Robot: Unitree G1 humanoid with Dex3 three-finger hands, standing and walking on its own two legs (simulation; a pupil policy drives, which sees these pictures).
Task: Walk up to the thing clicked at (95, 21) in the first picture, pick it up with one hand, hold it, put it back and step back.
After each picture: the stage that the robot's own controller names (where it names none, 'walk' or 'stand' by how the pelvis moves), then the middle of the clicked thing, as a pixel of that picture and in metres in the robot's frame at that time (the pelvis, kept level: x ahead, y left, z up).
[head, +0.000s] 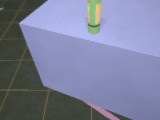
stand; (94, 11) +0.79 +0.00 +0.07
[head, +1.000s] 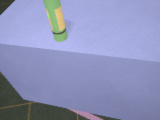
walk; (55, 16) +0.67 +0.22 +0.09
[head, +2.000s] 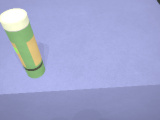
stand; (27, 48) +0.41 +0.24 +0.11
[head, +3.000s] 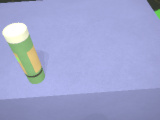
stand; (27, 57) +0.43 +0.25 +0.07
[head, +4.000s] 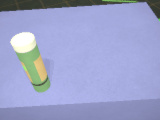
stand; (34, 66) +0.40 +0.23 +0.07
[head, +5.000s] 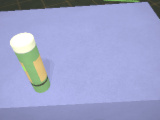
stand; (33, 66) +0.40 +0.23 +0.07
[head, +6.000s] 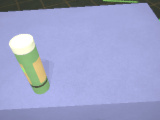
stand; (33, 67) +0.40 +0.23 +0.07
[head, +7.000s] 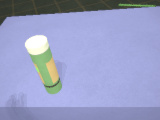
rise first; (46, 68) +0.40 +0.21 +0.07
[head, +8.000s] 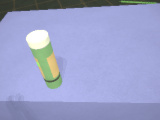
go down; (47, 62) +0.41 +0.22 +0.07
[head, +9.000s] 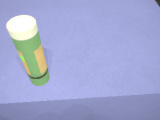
go down; (32, 56) +0.40 +0.19 +0.10
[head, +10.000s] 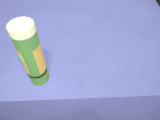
approach; (32, 56) +0.41 +0.20 +0.10
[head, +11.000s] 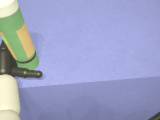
close; (17, 38) +0.44 +0.21 +0.14
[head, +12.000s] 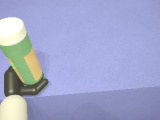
lift; (25, 62) +0.37 +0.20 +0.13
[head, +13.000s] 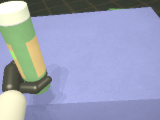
lift; (27, 54) +0.31 +0.18 +0.24
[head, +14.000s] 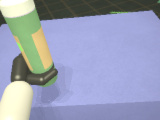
hold; (34, 47) +0.33 +0.17 +0.25
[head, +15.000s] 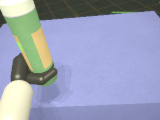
hold; (34, 46) +0.33 +0.17 +0.25
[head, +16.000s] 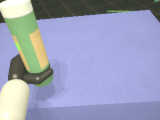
crouch; (31, 47) +0.35 +0.18 +0.23
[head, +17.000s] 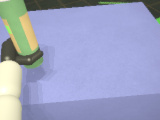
lower; (21, 31) +0.43 +0.21 +0.22
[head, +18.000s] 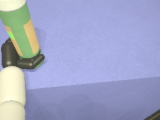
lower; (22, 34) +0.45 +0.20 +0.14
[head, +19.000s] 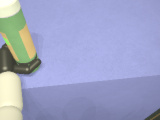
lower; (18, 40) +0.44 +0.20 +0.14
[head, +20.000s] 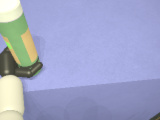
lower; (20, 43) +0.42 +0.20 +0.13
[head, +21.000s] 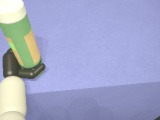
lower; (23, 44) +0.42 +0.20 +0.13
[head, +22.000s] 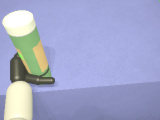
open; (32, 54) +0.40 +0.18 +0.13
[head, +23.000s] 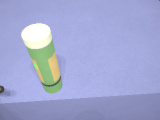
sink last; (46, 64) +0.37 +0.16 +0.11
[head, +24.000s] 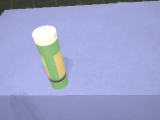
stand; (53, 61) +0.40 +0.18 +0.10
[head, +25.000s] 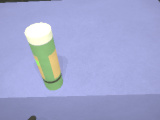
stand; (47, 61) +0.39 +0.17 +0.11
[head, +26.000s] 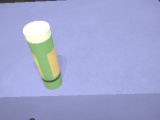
stand; (46, 60) +0.39 +0.17 +0.12
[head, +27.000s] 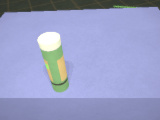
stand; (55, 65) +0.41 +0.16 +0.08
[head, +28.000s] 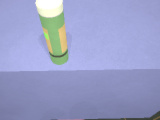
walk; (55, 35) +0.47 +0.14 +0.10
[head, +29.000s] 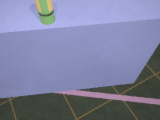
walk; out of the picture +0.68 +0.24 +0.10
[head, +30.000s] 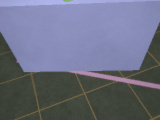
stand; out of the picture +1.00 +0.20 +0.09
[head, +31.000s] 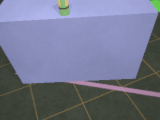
stand; out of the picture +1.00 +0.21 +0.07
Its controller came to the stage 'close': yes
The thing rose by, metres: 0.20
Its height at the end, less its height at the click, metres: +0.00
